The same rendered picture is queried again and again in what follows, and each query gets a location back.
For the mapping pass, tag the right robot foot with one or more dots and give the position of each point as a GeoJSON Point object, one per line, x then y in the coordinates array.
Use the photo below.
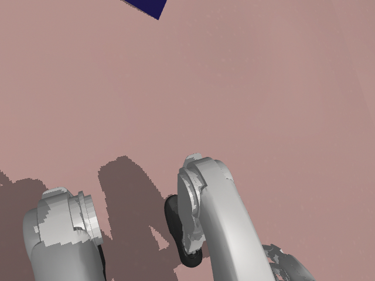
{"type": "Point", "coordinates": [175, 228]}

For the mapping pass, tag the right robot hand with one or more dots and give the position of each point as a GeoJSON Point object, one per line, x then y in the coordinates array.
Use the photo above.
{"type": "Point", "coordinates": [286, 265]}

